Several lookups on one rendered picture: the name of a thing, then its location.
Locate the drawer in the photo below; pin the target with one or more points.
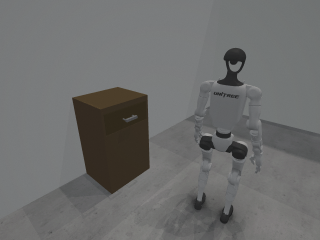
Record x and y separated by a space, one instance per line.
114 120

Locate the robot right forearm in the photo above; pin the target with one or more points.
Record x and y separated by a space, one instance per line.
256 140

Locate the right robot hand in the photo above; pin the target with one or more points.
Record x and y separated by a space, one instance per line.
258 160

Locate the left robot hand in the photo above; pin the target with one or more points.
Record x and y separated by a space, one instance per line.
197 135

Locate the robot right shin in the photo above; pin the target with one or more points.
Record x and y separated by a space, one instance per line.
231 192

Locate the cabinet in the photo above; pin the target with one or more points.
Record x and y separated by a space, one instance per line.
116 159

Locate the right robot upper arm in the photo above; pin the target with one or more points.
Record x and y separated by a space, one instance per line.
254 108

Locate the handle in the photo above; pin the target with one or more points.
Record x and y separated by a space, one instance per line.
130 118

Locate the right robot thigh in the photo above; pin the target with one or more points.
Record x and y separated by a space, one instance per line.
239 151

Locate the left robot upper arm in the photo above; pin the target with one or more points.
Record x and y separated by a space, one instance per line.
205 88

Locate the robot left forearm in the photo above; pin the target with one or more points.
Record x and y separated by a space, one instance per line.
198 122

